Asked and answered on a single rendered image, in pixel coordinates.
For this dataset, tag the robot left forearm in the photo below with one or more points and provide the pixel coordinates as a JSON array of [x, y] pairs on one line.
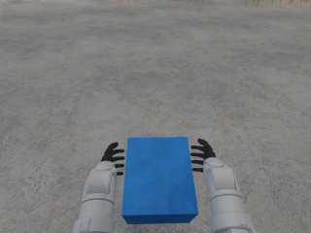
[[98, 200]]

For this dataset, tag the robot right hand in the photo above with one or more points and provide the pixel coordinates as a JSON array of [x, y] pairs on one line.
[[208, 152]]

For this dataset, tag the robot right forearm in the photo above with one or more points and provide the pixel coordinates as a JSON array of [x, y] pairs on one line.
[[227, 207]]

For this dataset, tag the carton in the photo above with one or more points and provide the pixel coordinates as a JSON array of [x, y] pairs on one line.
[[158, 181]]

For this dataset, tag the robot left hand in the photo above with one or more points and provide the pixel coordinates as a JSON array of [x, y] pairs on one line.
[[108, 156]]

